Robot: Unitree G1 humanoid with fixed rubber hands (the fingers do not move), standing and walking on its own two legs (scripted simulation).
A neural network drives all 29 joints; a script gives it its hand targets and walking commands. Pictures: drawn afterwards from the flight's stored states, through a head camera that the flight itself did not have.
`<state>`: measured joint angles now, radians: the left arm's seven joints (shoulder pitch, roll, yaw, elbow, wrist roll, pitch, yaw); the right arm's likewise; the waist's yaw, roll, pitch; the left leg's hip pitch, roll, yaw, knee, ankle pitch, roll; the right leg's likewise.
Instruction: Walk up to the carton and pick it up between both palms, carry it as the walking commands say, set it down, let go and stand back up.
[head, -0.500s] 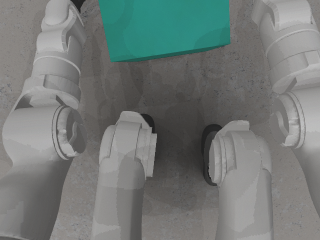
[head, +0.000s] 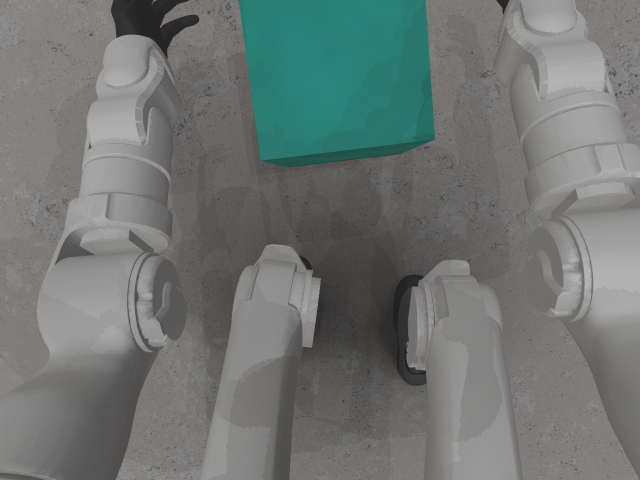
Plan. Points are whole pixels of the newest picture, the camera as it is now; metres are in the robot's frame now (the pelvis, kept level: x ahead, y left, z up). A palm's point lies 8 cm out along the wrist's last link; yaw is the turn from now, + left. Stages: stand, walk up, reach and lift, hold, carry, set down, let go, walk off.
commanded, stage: set down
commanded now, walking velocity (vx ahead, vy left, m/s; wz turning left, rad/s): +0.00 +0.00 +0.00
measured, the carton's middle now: (337, 81) +0.53 +0.06 -0.32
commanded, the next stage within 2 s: let go in 0.88 s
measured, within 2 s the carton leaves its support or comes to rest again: neither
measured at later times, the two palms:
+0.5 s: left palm out of the picture +0.51 +0.24 +0.03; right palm out of the picture +0.58 -0.12 +0.02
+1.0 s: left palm out of the picture +0.51 +0.23 +0.12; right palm out of the picture +0.56 -0.12 +0.12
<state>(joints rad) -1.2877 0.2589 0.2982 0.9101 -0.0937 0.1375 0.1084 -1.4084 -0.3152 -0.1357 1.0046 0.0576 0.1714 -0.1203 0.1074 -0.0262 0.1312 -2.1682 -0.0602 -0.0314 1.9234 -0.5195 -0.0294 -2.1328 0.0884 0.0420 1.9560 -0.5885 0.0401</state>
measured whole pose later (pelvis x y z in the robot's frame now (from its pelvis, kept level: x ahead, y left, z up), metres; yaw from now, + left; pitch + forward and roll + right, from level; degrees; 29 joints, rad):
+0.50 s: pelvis +0.02 +0.00 +0.13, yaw +0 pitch +47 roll +0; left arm -1.11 0.20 0.36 0.78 -0.02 0.17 0.06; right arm -1.23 -0.26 -0.20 0.88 -0.02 0.19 -0.10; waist 0.11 -0.03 -0.02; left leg -1.83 -0.05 -0.05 1.43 -0.42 -0.03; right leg -1.80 0.08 0.06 1.46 -0.48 0.03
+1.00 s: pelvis +0.05 +0.00 +0.24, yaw -1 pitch +45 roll -1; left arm -1.00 0.11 0.45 0.77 0.18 0.11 0.00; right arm -1.10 -0.16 -0.35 0.87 -0.19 0.14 -0.06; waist 0.10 -0.04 -0.03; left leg -1.45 -0.03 -0.06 0.94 -0.26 -0.01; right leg -1.42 0.07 0.08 0.94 -0.30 0.03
